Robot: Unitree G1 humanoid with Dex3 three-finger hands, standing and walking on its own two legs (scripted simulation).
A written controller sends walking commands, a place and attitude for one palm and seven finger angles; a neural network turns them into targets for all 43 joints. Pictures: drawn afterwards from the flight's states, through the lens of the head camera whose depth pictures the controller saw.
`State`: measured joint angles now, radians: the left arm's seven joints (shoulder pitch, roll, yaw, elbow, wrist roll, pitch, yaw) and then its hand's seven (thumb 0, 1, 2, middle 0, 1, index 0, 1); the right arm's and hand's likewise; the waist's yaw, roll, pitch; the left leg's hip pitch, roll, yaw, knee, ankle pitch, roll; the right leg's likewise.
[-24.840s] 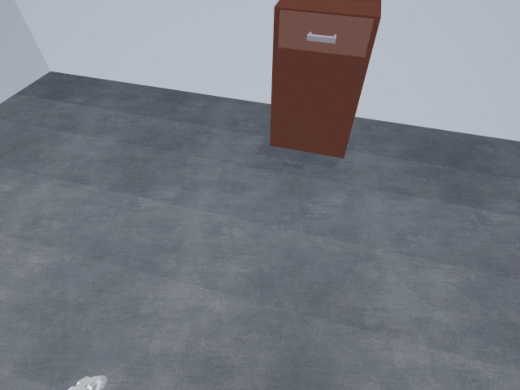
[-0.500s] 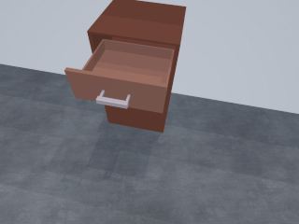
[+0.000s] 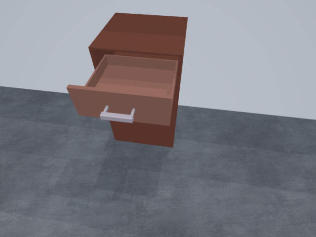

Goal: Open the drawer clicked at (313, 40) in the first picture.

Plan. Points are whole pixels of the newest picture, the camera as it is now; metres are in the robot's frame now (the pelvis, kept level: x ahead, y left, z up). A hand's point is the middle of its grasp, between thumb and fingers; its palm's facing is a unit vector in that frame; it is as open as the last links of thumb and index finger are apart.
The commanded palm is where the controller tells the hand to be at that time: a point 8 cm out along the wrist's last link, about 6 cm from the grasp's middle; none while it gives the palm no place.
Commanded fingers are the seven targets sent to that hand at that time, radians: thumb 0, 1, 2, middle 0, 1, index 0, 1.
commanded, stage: let the arm hang, fingers relaxed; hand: left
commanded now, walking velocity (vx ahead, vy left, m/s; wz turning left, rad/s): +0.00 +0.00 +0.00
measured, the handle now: (118, 113) +0.57 +0.19 -0.08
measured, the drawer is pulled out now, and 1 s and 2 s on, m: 0.29 0.29 0.29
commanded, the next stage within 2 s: look to check the result in 0.18 s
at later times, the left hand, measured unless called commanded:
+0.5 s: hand out of the picture +0.00 +0.16 -0.18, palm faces +0.04 -0.98 -0.18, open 7.3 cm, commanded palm none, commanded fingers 0.00 0.90 0.90 -0.20 -0.30 -0.20 -0.30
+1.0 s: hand out of the picture +0.02 +0.17 -0.17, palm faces +0.04 -0.98 -0.20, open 7.3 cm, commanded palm none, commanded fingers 0.00 0.90 0.90 -0.20 -0.30 -0.20 -0.30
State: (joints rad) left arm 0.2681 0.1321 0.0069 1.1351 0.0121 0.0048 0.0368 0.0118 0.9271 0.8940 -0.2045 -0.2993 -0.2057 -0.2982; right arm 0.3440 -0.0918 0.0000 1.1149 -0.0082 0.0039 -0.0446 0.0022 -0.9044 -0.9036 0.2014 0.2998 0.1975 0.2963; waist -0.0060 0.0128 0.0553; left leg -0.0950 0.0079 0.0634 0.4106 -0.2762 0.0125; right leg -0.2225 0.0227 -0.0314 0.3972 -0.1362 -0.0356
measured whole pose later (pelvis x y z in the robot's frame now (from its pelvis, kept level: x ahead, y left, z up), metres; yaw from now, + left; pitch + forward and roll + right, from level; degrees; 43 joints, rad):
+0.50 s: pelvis +0.01 +0.00 +0.00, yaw +0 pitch -2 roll +0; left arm 0.27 0.12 0.01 1.14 0.01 0.00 0.04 0.00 0.91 0.89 -0.20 -0.30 -0.20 -0.30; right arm 0.34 -0.10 -0.01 1.12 -0.01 0.01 -0.05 0.00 -0.91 -0.90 0.20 0.30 0.20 0.30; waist -0.01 0.01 0.07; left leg -0.09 0.01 0.06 0.40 -0.28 0.01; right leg -0.22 0.03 -0.04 0.39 -0.14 -0.04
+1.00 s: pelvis +0.02 +0.00 +0.00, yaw +1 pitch -2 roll +0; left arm 0.24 0.15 0.02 1.13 0.01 0.00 0.04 0.00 0.91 0.89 -0.20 -0.30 -0.20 -0.30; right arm 0.30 -0.12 -0.01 1.12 -0.01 0.00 -0.05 0.00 -0.90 -0.90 0.20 0.30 0.20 0.30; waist -0.01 0.01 0.08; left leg -0.07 0.01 0.05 0.38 -0.28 0.01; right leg -0.20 0.03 -0.04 0.38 -0.16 -0.04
